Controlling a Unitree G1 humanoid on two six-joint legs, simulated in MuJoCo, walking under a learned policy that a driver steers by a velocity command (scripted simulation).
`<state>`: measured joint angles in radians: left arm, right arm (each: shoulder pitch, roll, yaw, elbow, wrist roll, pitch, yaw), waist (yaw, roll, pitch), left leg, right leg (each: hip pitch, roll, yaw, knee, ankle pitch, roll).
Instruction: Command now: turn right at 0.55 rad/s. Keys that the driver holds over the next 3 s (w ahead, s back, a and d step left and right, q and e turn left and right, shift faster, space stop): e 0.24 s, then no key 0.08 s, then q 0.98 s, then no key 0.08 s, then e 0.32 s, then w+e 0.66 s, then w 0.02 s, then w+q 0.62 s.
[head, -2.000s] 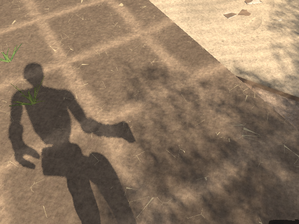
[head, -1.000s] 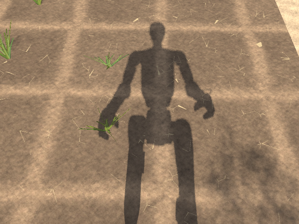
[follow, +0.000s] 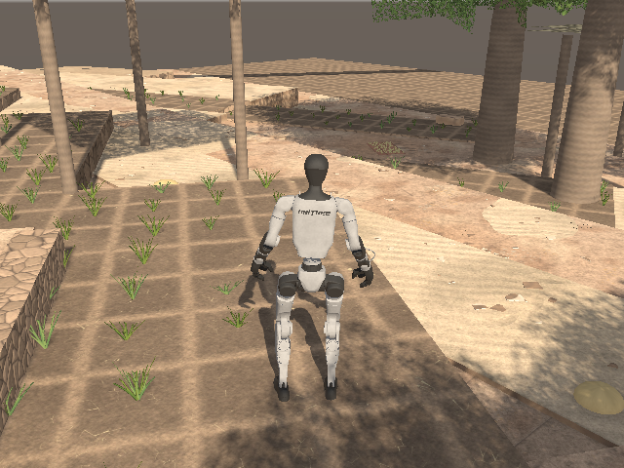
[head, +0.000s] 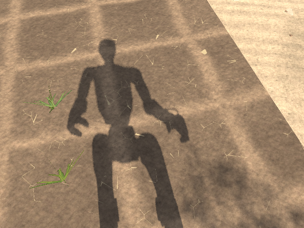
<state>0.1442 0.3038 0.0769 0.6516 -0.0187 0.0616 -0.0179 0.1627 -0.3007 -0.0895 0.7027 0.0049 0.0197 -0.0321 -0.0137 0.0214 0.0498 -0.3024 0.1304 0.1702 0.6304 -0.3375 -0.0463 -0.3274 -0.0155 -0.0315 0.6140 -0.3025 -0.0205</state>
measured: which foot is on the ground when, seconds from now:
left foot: up 0.00-0.42, down 0.44-0.76, up 0.78-1.00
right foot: down 0.00-1.00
